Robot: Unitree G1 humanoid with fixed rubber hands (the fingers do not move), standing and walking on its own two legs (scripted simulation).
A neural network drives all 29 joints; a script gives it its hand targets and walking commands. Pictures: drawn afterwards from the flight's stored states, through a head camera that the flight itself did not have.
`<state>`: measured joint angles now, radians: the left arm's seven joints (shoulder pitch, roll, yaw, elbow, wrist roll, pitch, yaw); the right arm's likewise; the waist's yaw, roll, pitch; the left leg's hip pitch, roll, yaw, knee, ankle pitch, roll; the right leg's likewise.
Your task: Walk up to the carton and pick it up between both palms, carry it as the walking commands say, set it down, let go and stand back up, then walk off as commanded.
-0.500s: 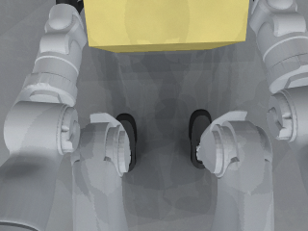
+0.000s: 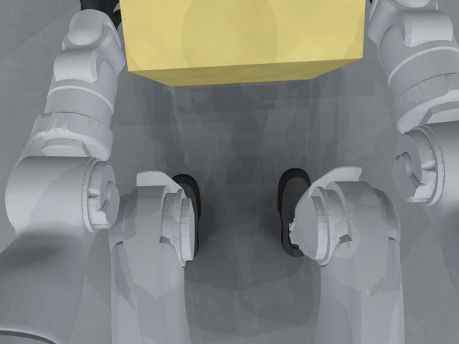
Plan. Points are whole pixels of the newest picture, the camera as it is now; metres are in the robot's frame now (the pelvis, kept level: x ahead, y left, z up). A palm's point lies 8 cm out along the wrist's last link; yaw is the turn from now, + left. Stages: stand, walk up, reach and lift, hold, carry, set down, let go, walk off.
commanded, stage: reach and lift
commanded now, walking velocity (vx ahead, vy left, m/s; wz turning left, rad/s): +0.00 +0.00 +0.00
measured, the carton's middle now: (239, 17) +0.54 +0.00 -0.24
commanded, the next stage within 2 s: none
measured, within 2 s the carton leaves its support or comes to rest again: leaves its support in 0.14 s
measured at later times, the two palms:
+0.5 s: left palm (88, 7) +0.52 +0.18 -0.13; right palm out of the picture +0.54 -0.19 -0.12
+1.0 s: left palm out of the picture +0.53 +0.18 -0.05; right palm out of the picture +0.54 -0.19 -0.04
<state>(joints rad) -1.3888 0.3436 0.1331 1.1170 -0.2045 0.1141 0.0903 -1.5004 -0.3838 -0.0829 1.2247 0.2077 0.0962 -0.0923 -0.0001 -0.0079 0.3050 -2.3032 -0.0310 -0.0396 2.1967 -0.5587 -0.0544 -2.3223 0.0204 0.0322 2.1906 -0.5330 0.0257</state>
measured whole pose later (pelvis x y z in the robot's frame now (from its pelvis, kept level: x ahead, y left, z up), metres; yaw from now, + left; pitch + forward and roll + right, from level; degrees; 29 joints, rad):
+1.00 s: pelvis +0.00 +0.00 +0.07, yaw +0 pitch +45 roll +0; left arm -1.17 0.20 0.37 0.69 0.00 0.33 0.06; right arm -1.27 -0.27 -0.31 0.80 -0.02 0.29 -0.04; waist -0.01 0.01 0.06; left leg -2.21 -0.08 -0.06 1.95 -0.52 -0.07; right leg -2.22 0.07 0.06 1.95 -0.51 0.06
